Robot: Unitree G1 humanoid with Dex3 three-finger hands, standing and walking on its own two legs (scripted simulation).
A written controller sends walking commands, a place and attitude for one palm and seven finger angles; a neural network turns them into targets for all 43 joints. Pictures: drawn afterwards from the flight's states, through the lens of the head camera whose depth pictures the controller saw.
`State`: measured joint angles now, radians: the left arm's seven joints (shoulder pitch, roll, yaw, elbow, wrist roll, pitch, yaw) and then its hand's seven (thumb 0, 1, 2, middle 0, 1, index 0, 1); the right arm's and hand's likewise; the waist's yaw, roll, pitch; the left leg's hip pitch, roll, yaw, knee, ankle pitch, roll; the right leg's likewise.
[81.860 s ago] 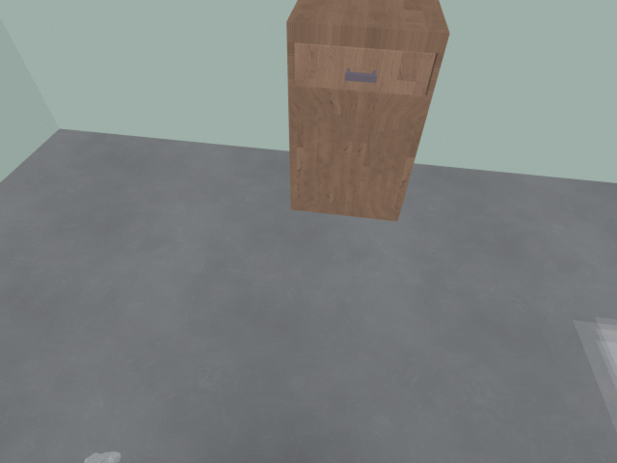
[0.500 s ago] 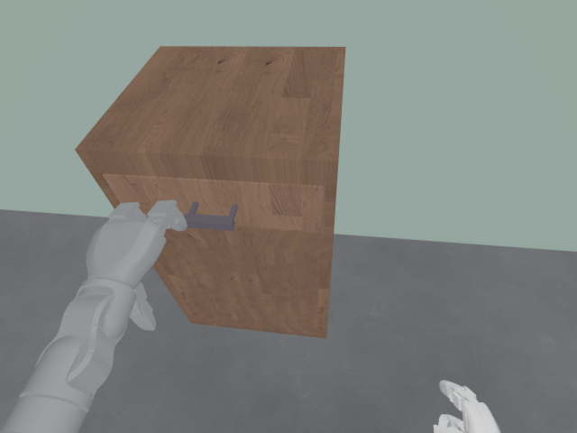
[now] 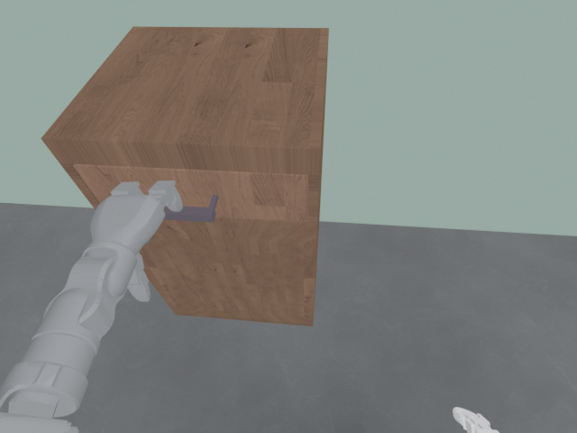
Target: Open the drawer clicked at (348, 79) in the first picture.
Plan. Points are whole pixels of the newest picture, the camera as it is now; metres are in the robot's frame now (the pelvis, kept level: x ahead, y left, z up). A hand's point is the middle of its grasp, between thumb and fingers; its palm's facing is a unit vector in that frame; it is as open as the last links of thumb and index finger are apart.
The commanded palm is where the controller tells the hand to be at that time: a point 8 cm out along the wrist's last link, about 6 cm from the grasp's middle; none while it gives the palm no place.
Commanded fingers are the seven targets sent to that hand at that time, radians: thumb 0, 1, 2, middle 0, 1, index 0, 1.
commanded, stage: move the hooked fingers above the handle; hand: left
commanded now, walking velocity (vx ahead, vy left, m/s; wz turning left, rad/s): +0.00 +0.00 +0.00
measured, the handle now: (191, 205) +0.52 +0.25 -0.07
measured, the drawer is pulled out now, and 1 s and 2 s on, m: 0.00 0.00 0.00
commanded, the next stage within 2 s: none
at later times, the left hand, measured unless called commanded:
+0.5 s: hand (163, 220) +0.42 +0.25 +0.02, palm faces -0.06 -0.03 -1.00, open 13.8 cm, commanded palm +0.42 +0.25 +0.07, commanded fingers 0.00 -0.50 0.30 -0.30 -1.20 -0.30 -1.20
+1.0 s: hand (173, 205) +0.48 +0.26 -0.01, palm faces -0.05 -0.03 -1.00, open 13.6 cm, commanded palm +0.48 +0.26 +0.04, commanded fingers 0.00 -0.50 0.30 -0.30 -1.20 -0.30 -1.20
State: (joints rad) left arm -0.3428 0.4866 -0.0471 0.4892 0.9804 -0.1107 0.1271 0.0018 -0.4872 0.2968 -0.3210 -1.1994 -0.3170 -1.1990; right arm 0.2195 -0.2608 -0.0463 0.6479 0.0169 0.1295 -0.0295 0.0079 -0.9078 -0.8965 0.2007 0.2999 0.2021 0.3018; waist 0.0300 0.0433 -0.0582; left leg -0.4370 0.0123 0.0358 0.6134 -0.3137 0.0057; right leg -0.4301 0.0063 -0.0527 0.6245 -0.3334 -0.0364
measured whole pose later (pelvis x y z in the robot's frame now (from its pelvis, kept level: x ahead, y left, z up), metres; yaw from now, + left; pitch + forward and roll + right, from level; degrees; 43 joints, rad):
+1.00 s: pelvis -0.01 +0.03 -0.03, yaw -2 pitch +21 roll -2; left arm -0.82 0.55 0.00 1.08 1.12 -0.18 0.33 0.00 -0.49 0.30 -0.34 -1.21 -0.35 -1.22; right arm 0.40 -0.27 -0.06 0.72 -0.02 0.15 -0.01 0.00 -0.91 -0.90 0.20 0.30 0.20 0.30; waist -0.12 0.04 -0.14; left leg -0.84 0.02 0.04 0.88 -0.40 0.05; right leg -0.81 0.01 -0.04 0.82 -0.37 0.00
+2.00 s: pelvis -0.07 +0.03 -0.06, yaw -1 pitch +23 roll -3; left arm -1.05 0.66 -0.04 1.22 1.12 -0.14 0.27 0.00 -0.49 0.30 -0.32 -1.20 -0.36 -1.22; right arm 0.40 -0.27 0.01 0.67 0.00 0.07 -0.06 0.00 -0.91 -0.90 0.20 0.30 0.21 0.30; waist -0.20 0.04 -0.12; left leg -1.06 0.03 0.02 1.01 -0.36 0.05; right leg -1.01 0.01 -0.07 0.94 -0.34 -0.01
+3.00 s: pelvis -0.07 +0.03 -0.06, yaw -1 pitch +23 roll -3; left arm -1.08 0.64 -0.08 1.25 1.10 -0.11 0.31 0.00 -0.49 0.30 -0.32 -1.20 -0.36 -1.24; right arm 0.38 -0.27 0.03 0.66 0.01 0.07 -0.07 0.00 -0.91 -0.90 0.20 0.30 0.21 0.30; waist -0.20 0.03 -0.12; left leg -1.06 0.02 0.01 1.01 -0.36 0.05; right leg -1.01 0.00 -0.07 0.95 -0.35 -0.01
